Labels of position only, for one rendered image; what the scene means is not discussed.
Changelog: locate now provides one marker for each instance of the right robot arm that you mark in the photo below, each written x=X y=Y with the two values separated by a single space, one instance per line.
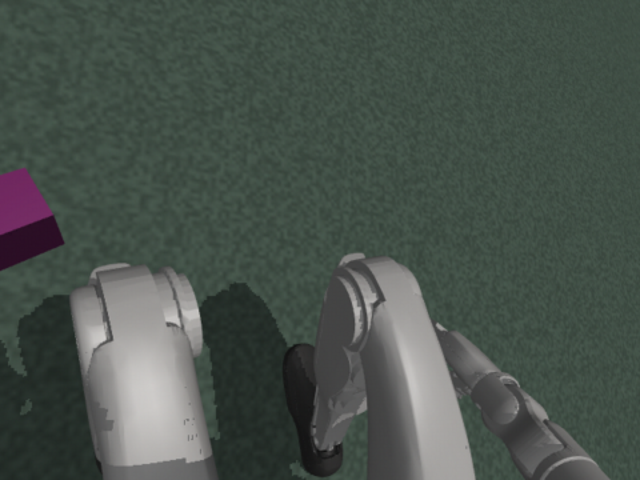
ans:
x=539 y=448

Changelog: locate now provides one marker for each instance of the right robot foot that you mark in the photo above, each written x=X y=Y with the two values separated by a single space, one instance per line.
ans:
x=300 y=386

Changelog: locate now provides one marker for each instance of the carton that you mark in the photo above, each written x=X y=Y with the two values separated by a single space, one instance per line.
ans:
x=27 y=225

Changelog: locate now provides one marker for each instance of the right robot hand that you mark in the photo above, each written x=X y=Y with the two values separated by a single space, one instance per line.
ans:
x=470 y=364

